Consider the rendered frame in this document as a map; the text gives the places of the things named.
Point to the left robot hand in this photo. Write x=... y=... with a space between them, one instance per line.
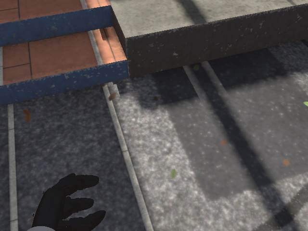
x=55 y=205

